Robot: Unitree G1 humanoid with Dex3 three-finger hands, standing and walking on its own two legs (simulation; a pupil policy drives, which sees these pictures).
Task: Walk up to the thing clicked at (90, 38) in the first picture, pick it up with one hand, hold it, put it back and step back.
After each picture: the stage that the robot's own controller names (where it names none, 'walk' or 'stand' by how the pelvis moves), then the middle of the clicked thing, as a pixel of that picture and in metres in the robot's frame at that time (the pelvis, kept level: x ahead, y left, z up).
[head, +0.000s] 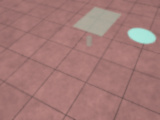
stand; (89, 41) +1.50 -0.02 -0.72
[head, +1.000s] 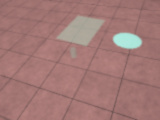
walk; (73, 52) +1.35 +0.26 -0.70
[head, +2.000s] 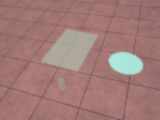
walk; (61, 83) +0.86 +0.33 -0.71
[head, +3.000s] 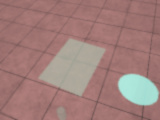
walk; (61, 113) +0.53 +0.25 -0.70
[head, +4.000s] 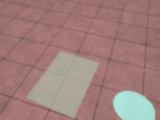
stand; out of the picture +0.36 +0.24 -0.71
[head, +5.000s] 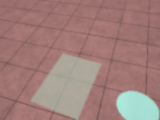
stand; out of the picture +0.36 +0.24 -0.73
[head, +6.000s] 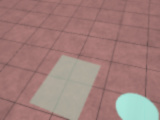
stand; out of the picture +0.35 +0.25 -0.73
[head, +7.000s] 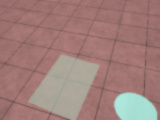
stand; out of the picture +0.35 +0.26 -0.73
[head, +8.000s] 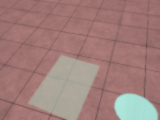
stand; out of the picture +0.34 +0.26 -0.73
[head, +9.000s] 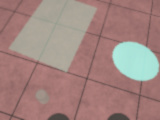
go down; (42, 96) +0.40 +0.25 -0.53
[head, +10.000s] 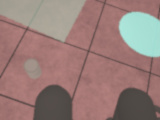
go down; (33, 69) +0.43 +0.27 -0.32
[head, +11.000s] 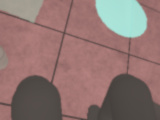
close in; out of the picture +0.42 +0.30 -0.25
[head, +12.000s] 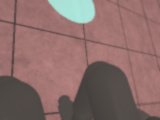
close in; out of the picture +0.41 +0.32 -0.22
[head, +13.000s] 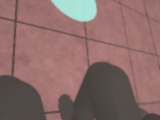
close; out of the picture +0.41 +0.33 -0.22
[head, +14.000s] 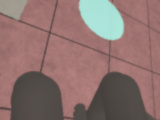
lift; out of the picture +0.33 +0.29 -0.19
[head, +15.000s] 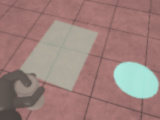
lift; (31, 93) +0.32 +0.20 +0.00
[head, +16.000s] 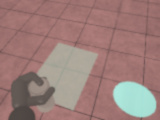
hold; (42, 95) +0.33 +0.17 -0.01
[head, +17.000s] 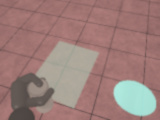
hold; (41, 96) +0.33 +0.18 -0.02
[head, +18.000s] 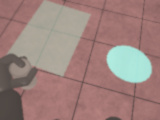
crouch; (24, 75) +0.40 +0.22 -0.07
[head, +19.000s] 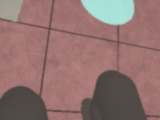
lower; out of the picture +0.48 +0.32 -0.13
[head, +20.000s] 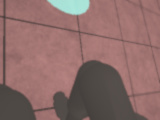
lower; out of the picture +0.42 +0.33 -0.23
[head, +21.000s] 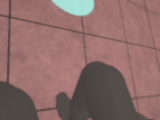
lower; out of the picture +0.42 +0.33 -0.23
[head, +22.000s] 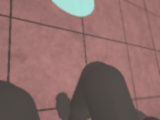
lower; out of the picture +0.42 +0.33 -0.23
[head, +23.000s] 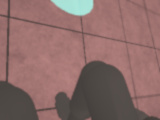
lower; out of the picture +0.42 +0.33 -0.23
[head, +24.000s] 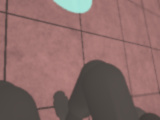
open; out of the picture +0.41 +0.32 -0.23
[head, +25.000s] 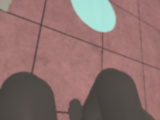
stand; out of the picture +0.42 +0.30 -0.24
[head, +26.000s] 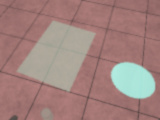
stand; (47, 115) +0.40 +0.24 -0.59
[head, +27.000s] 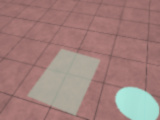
stand; out of the picture +0.39 +0.24 -0.67
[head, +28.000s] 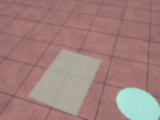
stand; out of the picture +0.38 +0.24 -0.67
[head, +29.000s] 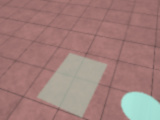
stand; out of the picture +0.40 +0.23 -0.72
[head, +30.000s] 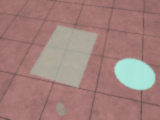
walk; (61, 109) +0.46 +0.21 -0.69
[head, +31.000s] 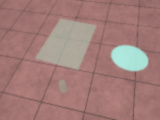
walk; (62, 86) +0.69 +0.24 -0.70
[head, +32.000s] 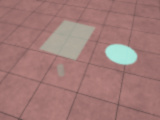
stand; (60, 70) +0.99 +0.27 -0.70
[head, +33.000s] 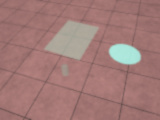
stand; (65, 70) +1.01 +0.24 -0.72
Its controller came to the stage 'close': yes
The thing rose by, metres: 0.70
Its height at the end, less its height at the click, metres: +0.00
